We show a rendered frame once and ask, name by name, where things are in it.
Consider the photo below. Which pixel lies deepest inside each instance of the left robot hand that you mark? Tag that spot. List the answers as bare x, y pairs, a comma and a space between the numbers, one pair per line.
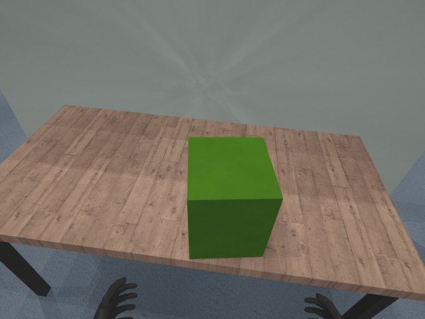
107, 308

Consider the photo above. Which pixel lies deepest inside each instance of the carton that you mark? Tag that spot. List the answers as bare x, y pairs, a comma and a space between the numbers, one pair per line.
233, 197

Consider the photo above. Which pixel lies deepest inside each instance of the right robot hand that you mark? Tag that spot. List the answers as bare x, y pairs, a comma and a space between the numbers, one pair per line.
329, 310

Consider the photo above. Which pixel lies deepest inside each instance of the table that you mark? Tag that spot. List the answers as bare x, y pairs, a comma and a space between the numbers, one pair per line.
114, 183

